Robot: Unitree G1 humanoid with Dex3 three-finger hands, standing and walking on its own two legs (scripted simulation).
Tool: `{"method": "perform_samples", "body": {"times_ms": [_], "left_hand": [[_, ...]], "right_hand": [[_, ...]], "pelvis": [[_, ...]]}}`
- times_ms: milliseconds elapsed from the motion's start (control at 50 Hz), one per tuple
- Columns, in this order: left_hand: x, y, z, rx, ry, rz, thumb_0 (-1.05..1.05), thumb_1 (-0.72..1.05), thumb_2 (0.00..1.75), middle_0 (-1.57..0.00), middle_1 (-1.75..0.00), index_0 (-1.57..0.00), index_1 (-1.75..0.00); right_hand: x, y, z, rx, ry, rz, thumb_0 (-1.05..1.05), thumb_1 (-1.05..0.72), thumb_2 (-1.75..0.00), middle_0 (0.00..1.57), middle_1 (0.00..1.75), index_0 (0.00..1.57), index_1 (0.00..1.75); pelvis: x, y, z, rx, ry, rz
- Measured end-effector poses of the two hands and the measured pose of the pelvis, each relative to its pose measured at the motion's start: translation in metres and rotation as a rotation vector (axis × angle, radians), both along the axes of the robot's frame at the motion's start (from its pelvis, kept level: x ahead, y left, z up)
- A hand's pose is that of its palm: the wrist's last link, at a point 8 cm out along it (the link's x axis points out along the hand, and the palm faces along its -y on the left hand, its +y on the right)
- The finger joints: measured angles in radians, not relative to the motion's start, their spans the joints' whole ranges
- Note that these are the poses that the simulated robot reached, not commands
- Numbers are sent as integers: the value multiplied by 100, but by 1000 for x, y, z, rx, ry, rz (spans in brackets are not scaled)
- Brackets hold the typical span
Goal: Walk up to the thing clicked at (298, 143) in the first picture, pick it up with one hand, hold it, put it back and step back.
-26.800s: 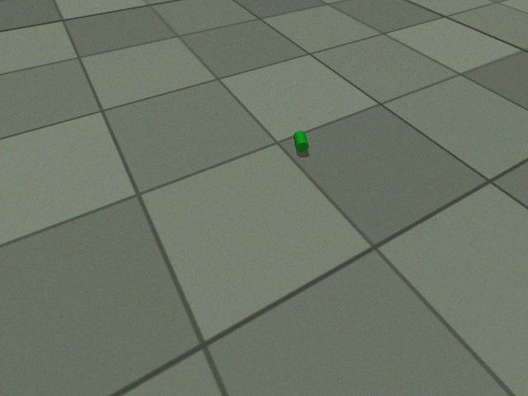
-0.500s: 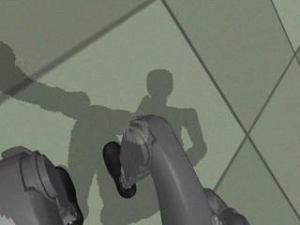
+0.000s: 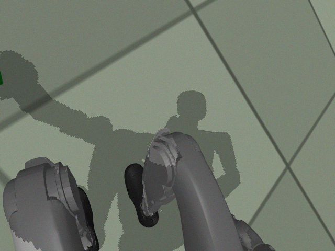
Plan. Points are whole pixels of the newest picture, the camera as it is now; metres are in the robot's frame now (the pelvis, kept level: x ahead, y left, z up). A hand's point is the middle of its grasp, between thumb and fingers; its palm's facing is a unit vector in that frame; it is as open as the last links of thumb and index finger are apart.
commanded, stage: settle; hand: left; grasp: from above
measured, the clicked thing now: out of the picture +0.51 +0.34 -0.29
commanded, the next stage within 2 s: go down in 0.94 s
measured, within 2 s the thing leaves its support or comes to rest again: neither
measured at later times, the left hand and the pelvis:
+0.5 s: hand out of the picture +0.46 +0.35 -0.13, palm faces -0.45 -0.11 -0.88, open 6.5 cm; pelvis +0.00 +0.00 +0.03, yaw +4 degrees
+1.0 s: hand out of the picture +0.47 +0.35 -0.10, palm faces -0.45 -0.08 -0.89, open 5.6 cm; pelvis -0.01 +0.00 +0.05, yaw +5 degrees
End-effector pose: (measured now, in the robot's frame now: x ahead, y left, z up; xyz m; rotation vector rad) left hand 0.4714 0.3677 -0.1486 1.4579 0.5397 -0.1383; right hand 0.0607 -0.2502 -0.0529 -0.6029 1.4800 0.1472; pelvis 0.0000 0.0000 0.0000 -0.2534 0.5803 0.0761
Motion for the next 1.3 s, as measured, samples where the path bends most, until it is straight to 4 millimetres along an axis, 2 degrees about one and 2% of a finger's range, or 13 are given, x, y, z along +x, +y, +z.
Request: {"method": "perform_samples", "body": {"times_ms": [160,340,580,840,1000,1160,1300], "left_hand": [[2,-3,33,20,-7,-30,0,15,90,-53,-105,-56,-102],[5,-17,61,9,26,-33,0,28,83,-63,-98,-66,-95],[0,-12,80,8,39,-42,0,40,69,-73,-87,-77,-83],[4,-19,105,13,26,-84,0,46,71,-81,-80,-84,-77],[1,-20,110,12,40,-80,0,48,66,-84,-74,-87,-71],[1,-18,118,17,20,-80,0,42,60,-81,-69,-84,-66],[-1,-17,142,32,-1,-96,0,13,61,-61,-65,-62,-65]], "right_hand": [[3,-9,2,-9,-4,-50,0,-95,-92,20,30,20,30],[3,-15,13,-14,-30,-100,0,-94,-92,20,30,20,30],[-6,-23,21,-60,-11,-122,0,-94,-91,20,30,20,30],[6,-14,24,-35,-54,-127,0,-93,-91,20,30,20,30],[6,-11,27,-27,-69,-129,0,-93,-91,20,30,20,30],[1,-11,29,-29,-63,-147,0,-94,-91,20,30,20,30],[0,-8,34,-16,-68,-176,0,-93,-91,20,30,20,30]], "pelvis": [[1,1,9,19,30,14],[0,-1,26,40,46,24],[-3,-4,34,56,55,34],[-3,-1,45,60,67,44],[-5,-1,49,64,66,47],[-5,-1,51,67,71,49],[-6,1,61,69,75,55]]}}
